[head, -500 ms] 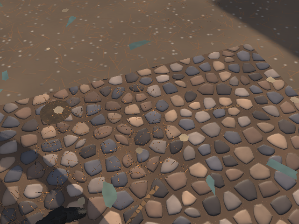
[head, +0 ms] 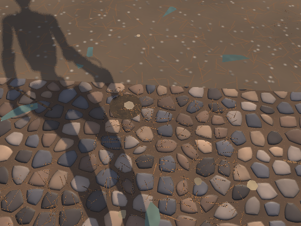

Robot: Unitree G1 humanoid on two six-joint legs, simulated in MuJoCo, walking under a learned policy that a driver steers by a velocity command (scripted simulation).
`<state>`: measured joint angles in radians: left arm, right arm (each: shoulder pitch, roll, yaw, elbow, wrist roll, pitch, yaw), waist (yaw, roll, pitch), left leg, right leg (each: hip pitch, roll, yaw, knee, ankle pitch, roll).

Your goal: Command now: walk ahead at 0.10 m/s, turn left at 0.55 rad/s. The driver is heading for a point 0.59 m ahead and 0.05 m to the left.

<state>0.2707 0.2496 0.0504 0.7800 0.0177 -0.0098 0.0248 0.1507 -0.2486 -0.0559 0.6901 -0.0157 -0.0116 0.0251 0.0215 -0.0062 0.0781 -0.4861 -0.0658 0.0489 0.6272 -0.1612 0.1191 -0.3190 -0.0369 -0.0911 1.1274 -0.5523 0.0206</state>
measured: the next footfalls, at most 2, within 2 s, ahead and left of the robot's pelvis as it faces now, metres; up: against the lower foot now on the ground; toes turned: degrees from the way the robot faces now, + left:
right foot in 0.48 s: +0.12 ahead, -0.12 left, +0.00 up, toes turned +22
left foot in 0.84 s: +0.00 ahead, +0.06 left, +0.00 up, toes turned +17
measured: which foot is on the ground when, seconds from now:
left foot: down 0.00-0.48, up 0.50-0.82, down 0.84-1.00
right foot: up 0.00-0.46, down 0.48-1.00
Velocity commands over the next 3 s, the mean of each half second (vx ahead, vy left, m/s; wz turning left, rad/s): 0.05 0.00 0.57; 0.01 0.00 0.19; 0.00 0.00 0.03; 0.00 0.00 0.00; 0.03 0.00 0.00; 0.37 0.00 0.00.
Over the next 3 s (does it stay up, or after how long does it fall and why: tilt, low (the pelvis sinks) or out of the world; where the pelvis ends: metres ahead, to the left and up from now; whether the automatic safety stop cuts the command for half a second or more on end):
stays up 0.23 0.00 0.02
